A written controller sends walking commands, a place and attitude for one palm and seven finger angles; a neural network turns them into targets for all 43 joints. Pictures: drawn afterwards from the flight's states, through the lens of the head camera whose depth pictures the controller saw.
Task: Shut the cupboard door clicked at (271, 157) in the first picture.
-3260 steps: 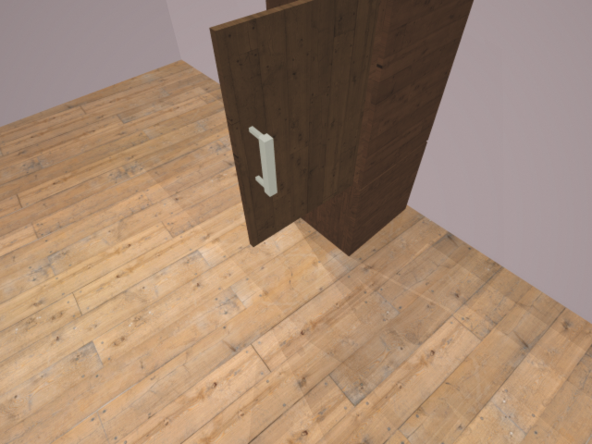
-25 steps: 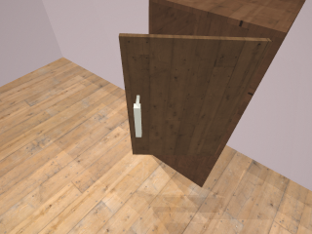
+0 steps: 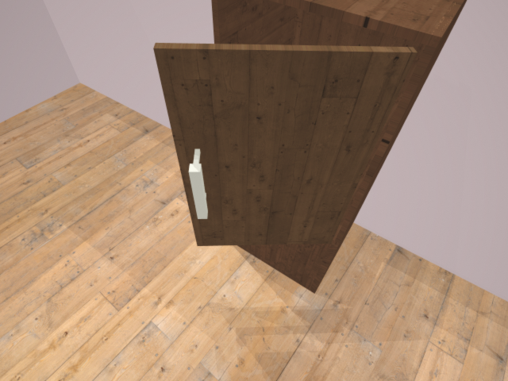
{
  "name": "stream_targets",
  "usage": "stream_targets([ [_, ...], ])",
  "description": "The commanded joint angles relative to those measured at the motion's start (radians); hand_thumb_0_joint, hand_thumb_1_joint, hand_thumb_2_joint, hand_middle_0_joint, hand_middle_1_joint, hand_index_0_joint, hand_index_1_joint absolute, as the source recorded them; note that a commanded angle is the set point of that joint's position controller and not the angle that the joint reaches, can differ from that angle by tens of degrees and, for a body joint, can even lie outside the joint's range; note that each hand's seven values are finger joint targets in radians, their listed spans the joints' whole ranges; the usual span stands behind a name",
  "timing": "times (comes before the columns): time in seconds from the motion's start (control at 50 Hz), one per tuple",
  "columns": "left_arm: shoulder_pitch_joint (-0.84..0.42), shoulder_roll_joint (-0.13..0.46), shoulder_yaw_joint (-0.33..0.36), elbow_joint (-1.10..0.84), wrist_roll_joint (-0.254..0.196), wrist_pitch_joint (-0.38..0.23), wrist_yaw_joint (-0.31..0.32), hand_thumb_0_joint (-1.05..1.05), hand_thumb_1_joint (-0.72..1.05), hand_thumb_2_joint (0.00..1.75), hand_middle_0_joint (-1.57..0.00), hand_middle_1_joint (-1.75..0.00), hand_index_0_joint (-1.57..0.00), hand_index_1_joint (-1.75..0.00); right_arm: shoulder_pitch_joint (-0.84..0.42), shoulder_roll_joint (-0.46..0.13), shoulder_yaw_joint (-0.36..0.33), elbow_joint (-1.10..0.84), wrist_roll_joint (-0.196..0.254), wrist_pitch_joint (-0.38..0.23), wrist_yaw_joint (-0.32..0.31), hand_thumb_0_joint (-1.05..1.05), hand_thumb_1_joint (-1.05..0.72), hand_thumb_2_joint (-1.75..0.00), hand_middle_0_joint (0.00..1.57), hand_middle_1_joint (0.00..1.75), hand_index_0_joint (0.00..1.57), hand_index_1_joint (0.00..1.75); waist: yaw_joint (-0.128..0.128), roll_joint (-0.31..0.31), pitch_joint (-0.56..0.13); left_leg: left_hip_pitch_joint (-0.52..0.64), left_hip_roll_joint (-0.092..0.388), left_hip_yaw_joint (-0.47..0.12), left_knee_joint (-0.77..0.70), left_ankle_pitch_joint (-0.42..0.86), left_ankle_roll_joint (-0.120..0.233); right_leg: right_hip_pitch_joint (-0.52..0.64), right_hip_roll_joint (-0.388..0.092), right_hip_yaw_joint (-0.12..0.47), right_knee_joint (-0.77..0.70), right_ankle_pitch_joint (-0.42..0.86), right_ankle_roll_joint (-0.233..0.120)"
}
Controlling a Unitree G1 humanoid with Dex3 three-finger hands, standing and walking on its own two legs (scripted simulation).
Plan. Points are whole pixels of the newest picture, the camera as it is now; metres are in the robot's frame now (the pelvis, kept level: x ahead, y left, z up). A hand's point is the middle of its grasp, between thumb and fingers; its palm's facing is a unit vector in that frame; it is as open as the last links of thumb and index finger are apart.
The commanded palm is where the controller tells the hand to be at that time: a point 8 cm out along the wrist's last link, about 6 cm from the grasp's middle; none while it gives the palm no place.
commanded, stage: shuffle to correct the standing spot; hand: left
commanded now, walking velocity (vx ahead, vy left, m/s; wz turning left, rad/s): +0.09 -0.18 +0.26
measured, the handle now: (200, 185) +0.49 +0.14 -0.03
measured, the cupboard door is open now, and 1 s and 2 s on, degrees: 36 36 36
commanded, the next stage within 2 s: come to a stop and stand still in 0.40 s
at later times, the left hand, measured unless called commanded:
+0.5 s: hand out of the picture +0.04 +0.11 -0.19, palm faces +0.11 -0.99 -0.09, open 7.4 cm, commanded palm none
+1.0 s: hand out of the picture +0.11 +0.09 -0.18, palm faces +0.14 -0.97 -0.20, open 7.3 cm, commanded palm none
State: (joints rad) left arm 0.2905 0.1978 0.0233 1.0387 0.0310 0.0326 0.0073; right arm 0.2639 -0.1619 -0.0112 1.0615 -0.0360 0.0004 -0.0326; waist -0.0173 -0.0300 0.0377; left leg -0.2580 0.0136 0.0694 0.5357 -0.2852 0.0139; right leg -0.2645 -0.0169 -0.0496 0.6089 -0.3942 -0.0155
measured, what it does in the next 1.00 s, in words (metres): steps to the right: left foot, then right foot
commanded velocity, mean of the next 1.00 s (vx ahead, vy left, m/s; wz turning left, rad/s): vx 0.01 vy -0.01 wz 0.02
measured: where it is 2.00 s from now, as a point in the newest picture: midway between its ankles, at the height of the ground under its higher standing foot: outside the picture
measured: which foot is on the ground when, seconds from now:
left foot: down 0.00-0.04, up 0.06-0.30, down 0.32-0.70, up 0.72-1.00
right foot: down 0.00-0.32, up 0.34-0.68, down 0.70-1.00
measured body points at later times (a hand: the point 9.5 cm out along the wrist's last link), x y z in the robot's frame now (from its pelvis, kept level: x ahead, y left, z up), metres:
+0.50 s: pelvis +0.06 -0.05 +0.01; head +0.08 +0.00 +0.45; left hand +0.03 +0.16 -0.18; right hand +0.09 -0.28 -0.13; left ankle +0.03 +0.04 -0.73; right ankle +0.04 -0.20 -0.64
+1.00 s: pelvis +0.06 -0.10 -0.01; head +0.09 -0.08 +0.44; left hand +0.10 +0.14 -0.16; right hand +0.14 -0.35 -0.14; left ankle +0.04 -0.02 -0.72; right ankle +0.12 -0.27 -0.73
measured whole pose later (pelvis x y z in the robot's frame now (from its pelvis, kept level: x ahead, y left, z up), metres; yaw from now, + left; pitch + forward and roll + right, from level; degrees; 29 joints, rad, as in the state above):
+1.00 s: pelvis +0.06 -0.10 -0.01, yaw +6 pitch +0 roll +0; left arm 0.20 0.19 0.05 0.95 0.04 0.02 0.04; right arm 0.21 -0.18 -0.05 0.97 -0.02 0.04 0.00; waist 0.01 -0.05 0.06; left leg -0.36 -0.01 0.08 0.77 -0.41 -0.04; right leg -0.36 -0.13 -0.05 0.58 -0.22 0.07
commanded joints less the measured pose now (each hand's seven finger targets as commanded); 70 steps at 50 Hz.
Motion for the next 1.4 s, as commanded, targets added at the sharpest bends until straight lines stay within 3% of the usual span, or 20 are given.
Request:
stream_targets([
  [0.0, 0.168, 0.117, 0.026, -0.008, 0.005, -0.027, 0.010, 0.00, 0.90, 0.90, -0.20, -0.30, -0.20, -0.30, -0.022, -0.084, -0.025, -0.071, 0.017, -0.008, -0.003, 0.00, -0.90, -0.90, 0.20, 0.30, 0.20, 0.30, 0.065, -0.191, 0.019, -0.300, 0.013, -0.016, 0.073, -0.202, 0.025, 0.198, -0.191, 0.238, -0.330, -0.041, -0.061],
  [0.04, 0.148, 0.128, 0.026, -0.025, 0.004, -0.028, 0.017, 0.00, 0.90, 0.90, -0.20, -0.30, -0.20, -0.30, -0.059, -0.076, -0.032, -0.084, 0.013, 0.003, 0.004, 0.00, -0.90, -0.90, 0.20, 0.30, 0.20, 0.30, 0.075, -0.194, 0.048, -0.282, 0.000, -0.011, 0.382, -0.281, 0.027, 0.046, -0.294, 0.338, -0.444, -0.123, -0.173],
  [0.1, 0.107, 0.065, 0.016, -0.027, 0.003, -0.039, 0.029, 0.00, 0.90, 0.90, -0.20, -0.30, -0.20, -0.30, -0.006, -0.050, -0.032, -0.049, 0.009, 0.006, 0.008, 0.00, -0.90, -0.90, 0.20, 0.30, 0.20, 0.30, 0.025, -0.067, 0.083, -0.296, 0.032, -0.018, 0.514, -0.180, 0.021, 0.052, -0.238, 0.199, -0.372, 0.236, -0.199],
  [0.26, 0.145, 0.055, 0.012, -0.002, -0.005, -0.029, 0.023, 0.00, 0.90, 0.90, -0.20, -0.30, -0.20, -0.30, 0.112, -0.012, -0.021, -0.012, 0.014, -0.017, -0.011, 0.00, -0.90, -0.90, 0.20, 0.30, 0.20, 0.30, -0.011, -0.038, -0.066, 0.056, 0.027, 0.063, -0.052, 0.078, 0.016, 0.091, -0.116, 0.034, -0.111, 0.569, -0.125],
  [0.28, 0.150, 0.027, 0.010, -0.012, -0.005, -0.030, 0.018, 0.00, 0.90, 0.90, -0.20, -0.30, -0.20, -0.30, 0.188, -0.063, -0.036, 0.013, 0.012, -0.026, -0.020, 0.00, -0.90, -0.90, 0.20, 0.30, 0.20, 0.30, -0.043, 0.039, -0.100, 0.219, 0.141, -0.055, -0.106, 0.226, 0.054, -0.022, -0.084, 0.005, 0.027, 0.436, -0.078],
  [0.3, 0.170, -0.020, 0.007, -0.027, -0.012, -0.028, 0.014, 0.00, 0.90, 0.90, -0.20, -0.30, -0.20, -0.30, 0.238, -0.158, -0.054, 0.016, 0.004, -0.029, -0.030, 0.00, -0.90, -0.90, 0.20, 0.30, 0.20, 0.30, -0.048, 0.272, -0.129, 0.335, 0.402, -0.392, -0.161, 0.471, 0.180, -0.238, -0.001, -0.062, 0.229, 0.035, -0.013],
  [0.32, 0.113, 0.030, 0.012, -0.056, 0.000, -0.023, 0.014, 0.00, 0.90, 0.90, -0.20, -0.30, -0.20, -0.30, 0.264, -0.191, -0.059, 0.014, 0.005, -0.017, -0.037, 0.00, -0.90, -0.90, 0.20, 0.30, 0.20, 0.30, -0.073, 0.228, -0.105, 0.329, 0.536, -0.514, -0.194, 0.596, 0.290, -0.331, 0.007, 0.001, 0.427, -0.220, -0.003],
  [0.44, 0.076, 0.001, 0.041, -0.041, 0.004, 0.020, -0.011, 0.00, 0.90, 0.90, -0.20, -0.30, -0.20, -0.30, 0.064, -0.130, -0.040, -0.033, 0.005, -0.039, -0.043, 0.00, -0.90, -0.90, 0.20, 0.30, 0.20, 0.30, 0.029, 0.168, 0.016, 0.030, 0.321, -0.112, -0.213, 0.588, 0.154, -0.276, -0.033, 0.071, 0.586, 0.069, 0.036],
  [0.6, -0.008, -0.020, 0.030, -0.079, -0.012, -0.013, -0.003, 0.00, 0.90, 0.90, -0.20, -0.30, -0.20, -0.30, 0.052, -0.152, -0.059, -0.055, -0.005, -0.009, -0.007, 0.00, -0.90, -0.90, 0.20, 0.30, 0.20, 0.30, 0.014, 0.262, 0.009, 0.017, 0.227, -0.043, -0.136, 0.367, 0.106, -0.069, -0.018, -0.064, 0.051, 0.081, 0.060],
  [0.64, 0.085, 0.032, 0.040, -0.044, -0.008, -0.042, 0.004, 0.00, 0.90, 0.90, -0.20, -0.30, -0.20, -0.30, 0.063, -0.136, -0.061, -0.057, 0.004, -0.003, 0.007, 0.00, -0.90, -0.90, 0.20, 0.30, 0.20, 0.30, 0.059, 0.117, -0.051, -0.036, 0.142, -0.004, -0.012, 0.119, 0.031, 0.117, -0.026, -0.057, -0.149, 0.267, 0.072],
  [0.68, 0.083, 0.188, 0.060, -0.064, 0.000, -0.060, 0.022, 0.00, 0.90, 0.90, -0.20, -0.30, -0.20, -0.30, 0.107, -0.015, -0.042, -0.090, 0.021, 0.009, 0.015, 0.00, -0.90, -0.90, 0.20, 0.30, 0.20, 0.30, 0.044, -0.270, -0.106, -0.174, 0.017, 0.027, 0.236, -0.310, -0.034, 0.160, -0.351, 0.303, -0.259, 0.538, -0.037],
  [0.7, 0.075, 0.218, 0.061, -0.081, -0.002, -0.051, 0.019, 0.00, 0.90, 0.90, -0.20, -0.30, -0.20, -0.30, 0.094, -0.037, -0.048, -0.104, 0.025, 0.019, 0.011, 0.00, -0.90, -0.90, 0.20, 0.30, 0.20, 0.30, 0.063, -0.217, -0.122, -0.138, 0.025, -0.037, 0.341, -0.368, -0.021, 0.086, -0.407, 0.334, -0.294, 0.484, -0.111],
  [0.72, 0.024, 0.202, 0.056, -0.093, 0.005, -0.041, 0.016, 0.00, 0.90, 0.90, -0.20, -0.30, -0.20, -0.30, 0.084, -0.018, -0.047, -0.103, 0.020, 0.015, 0.018, 0.00, -0.90, -0.90, 0.20, 0.30, 0.20, 0.30, 0.040, -0.144, -0.043, -0.143, 0.022, -0.036, 0.383, -0.310, -0.013, -0.011, -0.369, 0.272, -0.282, 0.397, -0.120],
  [0.76, -0.009, 0.176, 0.059, -0.093, 0.001, -0.053, 0.026, 0.00, 0.90, 0.90, -0.20, -0.30, -0.20, -0.30, 0.060, -0.061, -0.052, -0.097, 0.017, 0.028, 0.018, 0.00, -0.90, -0.90, 0.20, 0.30, 0.20, 0.30, 0.042, -0.361, -0.053, -0.241, 0.022, -0.047, 0.510, -0.258, -0.036, 0.077, -0.337, 0.283, -0.254, 0.623, -0.114],
  [0.9, -0.036, 0.196, 0.082, -0.130, 0.010, -0.030, 0.047, 0.00, 0.90, 0.90, -0.20, -0.30, -0.20, -0.30, -0.003, -0.051, -0.051, -0.132, 0.023, 0.035, 0.034, 0.00, -0.90, -0.90, 0.20, 0.30, 0.20, 0.30, 0.054, -0.154, -0.081, -0.162, 0.009, -0.034, 0.354, -0.195, -0.054, 0.019, -0.353, 0.204, -0.214, 0.522, -0.156],
  [0.96, -0.098, 0.184, 0.079, -0.146, 0.003, -0.013, 0.040, 0.00, 0.90, 0.90, -0.20, -0.30, -0.20, -0.30, 0.118, -0.038, -0.048, -0.101, 0.026, 0.019, 0.031, 0.00, -0.90, -0.90, 0.20, 0.30, 0.20, 0.30, -0.012, -0.140, -0.088, 0.097, -0.027, 0.019, 0.001, 0.008, -0.040, -0.130, -0.269, 0.158, -0.145, 0.262, -0.087],
  [1.02, -0.113, 0.047, 0.048, -0.181, -0.009, 0.017, 0.036, 0.00, 0.90, 0.90, -0.20, -0.30, -0.20, -0.30, 0.110, -0.190, -0.070, -0.137, 0.009, 0.014, 0.018, 0.00, -0.90, -0.90, 0.20, 0.30, 0.20, 0.30, -0.026, 0.366, 0.002, -0.035, 0.316, -0.404, -0.326, 0.091, 0.120, -0.280, -0.012, 0.029, 0.311, -0.205, 0.036],
  [1.08, -0.069, 0.062, 0.056, -0.125, 0.002, 0.015, 0.026, 0.00, 0.90, 0.90, -0.20, -0.30, -0.20, -0.30, -0.043, -0.117, -0.045, -0.164, 0.003, 0.002, 0.002, 0.00, -0.90, -0.90, 0.20, 0.30, 0.20, 0.30, 0.041, 0.213, 0.024, -0.104, 0.230, -0.288, -0.307, 0.135, 0.143, -0.233, -0.039, 0.088, 0.503, -0.030, 0.016],
  [1.22, -0.036, 0.029, 0.031, -0.071, -0.006, 0.004, 0.026, 0.00, 0.90, 0.90, -0.20, -0.30, -0.20, -0.30, 0.056, -0.099, -0.035, -0.109, 0.011, -0.019, -0.015, 0.00, -0.90, -0.90, 0.20, 0.30, 0.20, 0.30, 0.012, 0.104, -0.074, 0.197, 0.226, -0.210, -0.244, 0.518, 0.178, -0.171, -0.047, 0.048, 0.268, -0.049, 0.043],
  [1.38, 0.050, 0.014, 0.012, -0.002, -0.009, -0.017, 0.039, 0.00, 0.90, 0.90, -0.20, -0.30, -0.20, -0.30, 0.053, -0.084, -0.029, -0.052, 0.023, -0.013, -0.007, 0.00, -0.90, -0.90, 0.20, 0.30, 0.20, 0.30, 0.037, 0.049, -0.073, 0.081, 0.169, -0.208, -0.217, 0.274, 0.097, 0.146, -0.057, 0.051, -0.264, 0.171, 0.013],
])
